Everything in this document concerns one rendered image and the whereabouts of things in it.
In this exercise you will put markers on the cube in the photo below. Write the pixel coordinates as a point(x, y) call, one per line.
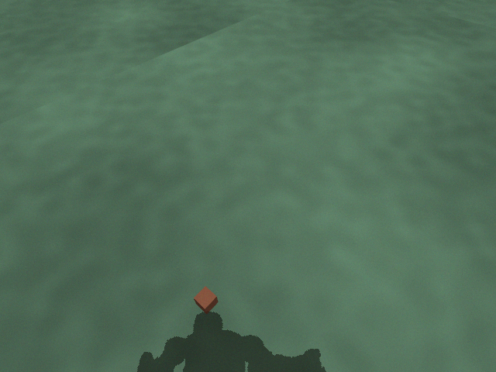
point(206, 300)

